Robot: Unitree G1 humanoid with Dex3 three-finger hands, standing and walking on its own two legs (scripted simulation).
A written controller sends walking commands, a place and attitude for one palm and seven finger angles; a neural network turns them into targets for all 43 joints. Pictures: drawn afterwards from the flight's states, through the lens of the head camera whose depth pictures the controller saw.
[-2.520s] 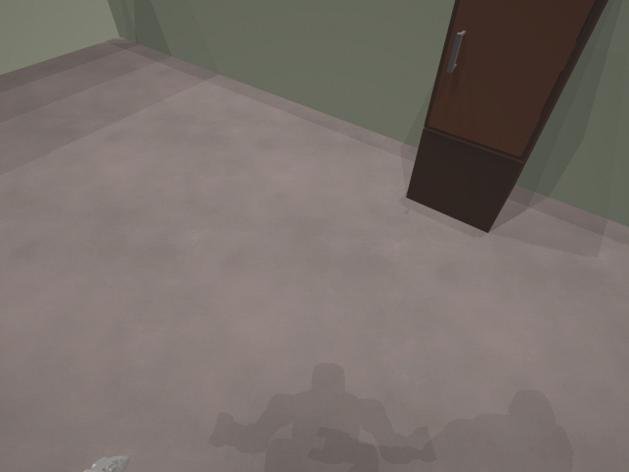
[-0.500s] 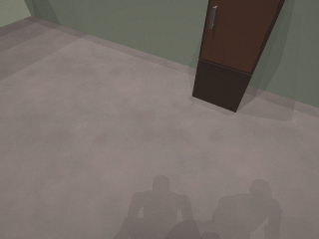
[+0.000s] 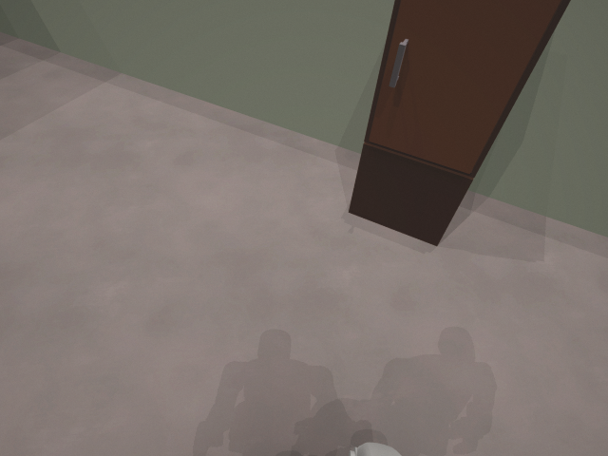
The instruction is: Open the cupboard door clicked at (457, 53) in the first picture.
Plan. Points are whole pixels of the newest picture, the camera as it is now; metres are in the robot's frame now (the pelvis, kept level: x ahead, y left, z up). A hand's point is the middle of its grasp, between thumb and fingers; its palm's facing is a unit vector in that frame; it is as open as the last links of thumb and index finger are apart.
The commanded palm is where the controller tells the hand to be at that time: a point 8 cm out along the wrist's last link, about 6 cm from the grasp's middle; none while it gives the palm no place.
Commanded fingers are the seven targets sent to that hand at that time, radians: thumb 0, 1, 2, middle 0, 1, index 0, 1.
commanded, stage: walk to a spot facing it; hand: left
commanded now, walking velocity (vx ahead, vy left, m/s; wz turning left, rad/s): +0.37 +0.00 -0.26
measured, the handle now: (399, 63) +1.18 -0.19 -0.02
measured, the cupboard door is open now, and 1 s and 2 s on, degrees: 0 0 0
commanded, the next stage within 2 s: turn to face it in 0.44 s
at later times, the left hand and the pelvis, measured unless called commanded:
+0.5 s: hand (271, 321) +0.37 +0.09 -0.17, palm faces -0.16 -0.98 -0.14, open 7.4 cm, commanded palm none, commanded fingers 0.00 0.90 0.90 -0.20 -0.30 -0.20 -0.30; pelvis +0.24 -0.05 -0.01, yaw -8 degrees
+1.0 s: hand (252, 278) +0.46 +0.14 -0.17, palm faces -0.18 -0.97 -0.18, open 7.4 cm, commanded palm none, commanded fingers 0.00 0.90 0.90 -0.20 -0.30 -0.20 -0.30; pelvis +0.39 -0.03 +0.01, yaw -16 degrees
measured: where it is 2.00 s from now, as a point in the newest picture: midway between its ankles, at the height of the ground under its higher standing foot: (349, 347)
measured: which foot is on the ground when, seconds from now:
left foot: down 0.00-0.44, up 0.46-0.78, down 0.80-1.00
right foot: up 0.00-0.42, down 0.44-0.82, up 0.84-1.00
